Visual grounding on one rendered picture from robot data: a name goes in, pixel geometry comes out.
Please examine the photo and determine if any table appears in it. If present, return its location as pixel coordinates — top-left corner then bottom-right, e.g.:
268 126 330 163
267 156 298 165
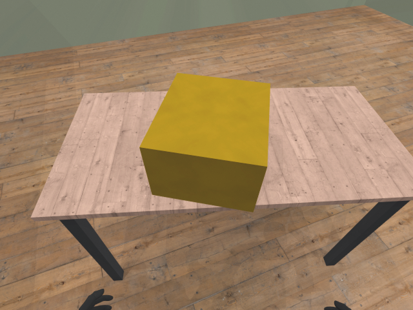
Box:
31 86 413 281

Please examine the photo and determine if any robot left hand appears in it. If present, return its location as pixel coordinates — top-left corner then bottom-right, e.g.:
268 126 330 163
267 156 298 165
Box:
79 289 113 310

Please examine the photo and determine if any carton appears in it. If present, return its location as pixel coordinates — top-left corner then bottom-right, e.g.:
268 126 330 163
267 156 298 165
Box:
139 73 270 212

